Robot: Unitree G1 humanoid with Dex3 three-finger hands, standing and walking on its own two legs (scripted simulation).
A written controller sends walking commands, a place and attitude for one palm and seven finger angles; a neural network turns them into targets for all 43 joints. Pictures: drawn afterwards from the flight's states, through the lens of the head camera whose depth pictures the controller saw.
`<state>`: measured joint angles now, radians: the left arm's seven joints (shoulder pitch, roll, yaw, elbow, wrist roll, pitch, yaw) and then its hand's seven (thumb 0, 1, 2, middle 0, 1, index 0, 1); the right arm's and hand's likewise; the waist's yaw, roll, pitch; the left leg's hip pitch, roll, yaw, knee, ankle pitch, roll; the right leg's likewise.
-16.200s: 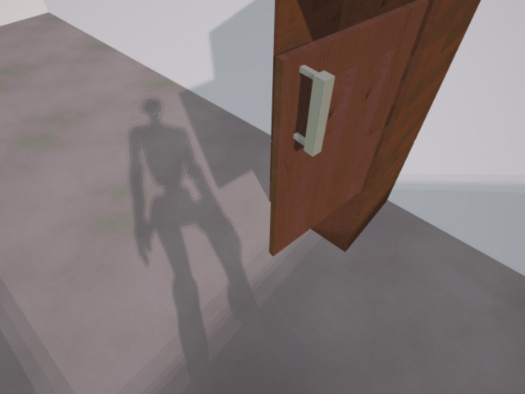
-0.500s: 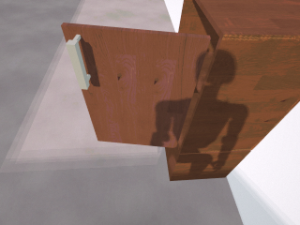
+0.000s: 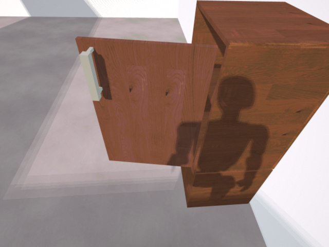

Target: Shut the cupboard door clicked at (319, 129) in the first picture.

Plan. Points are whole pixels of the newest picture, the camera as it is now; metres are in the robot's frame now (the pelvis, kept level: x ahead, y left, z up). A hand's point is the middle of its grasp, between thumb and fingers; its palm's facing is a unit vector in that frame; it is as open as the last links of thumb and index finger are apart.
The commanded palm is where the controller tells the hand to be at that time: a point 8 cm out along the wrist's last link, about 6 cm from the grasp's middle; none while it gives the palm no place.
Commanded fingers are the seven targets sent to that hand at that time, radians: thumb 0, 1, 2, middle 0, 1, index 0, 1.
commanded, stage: look again from close up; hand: left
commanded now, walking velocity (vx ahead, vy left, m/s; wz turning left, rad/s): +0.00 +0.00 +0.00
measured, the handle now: (93, 74) +0.56 +0.26 +0.15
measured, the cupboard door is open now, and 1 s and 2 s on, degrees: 81 81 81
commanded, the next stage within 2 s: shuffle to correct the standing spot in 0.14 s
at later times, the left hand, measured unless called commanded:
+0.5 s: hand out of the picture -0.06 +0.20 -0.18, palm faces +0.04 -0.99 -0.17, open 7.4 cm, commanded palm none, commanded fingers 0.00 0.90 0.90 -0.20 -0.30 -0.20 -0.30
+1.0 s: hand (93, 243) +0.18 +0.21 -0.15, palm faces -0.06 -0.98 -0.17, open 7.4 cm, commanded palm none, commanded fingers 0.00 0.90 0.90 -0.20 -0.30 -0.20 -0.30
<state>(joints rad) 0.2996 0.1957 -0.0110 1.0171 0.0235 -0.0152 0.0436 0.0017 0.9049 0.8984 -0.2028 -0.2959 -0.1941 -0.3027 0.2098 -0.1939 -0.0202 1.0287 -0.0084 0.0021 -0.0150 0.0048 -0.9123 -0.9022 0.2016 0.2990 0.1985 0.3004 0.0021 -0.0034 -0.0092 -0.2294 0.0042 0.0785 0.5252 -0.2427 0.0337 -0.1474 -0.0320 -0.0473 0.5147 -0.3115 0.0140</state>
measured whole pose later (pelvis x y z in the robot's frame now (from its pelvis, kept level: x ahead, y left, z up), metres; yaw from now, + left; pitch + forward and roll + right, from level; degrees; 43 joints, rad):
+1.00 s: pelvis +0.06 +0.05 +0.01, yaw -2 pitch +0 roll +0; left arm 0.15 0.13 0.04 0.97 0.03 0.01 0.00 0.01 0.92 0.90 -0.20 -0.30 -0.19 -0.30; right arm 0.40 -0.12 -0.01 1.12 -0.02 -0.04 -0.02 0.00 -0.91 -0.90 0.20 0.30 0.20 0.30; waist -0.06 0.01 0.04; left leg -0.09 -0.08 0.14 0.33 -0.24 0.12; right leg -0.35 -0.08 -0.09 0.61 -0.30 -0.01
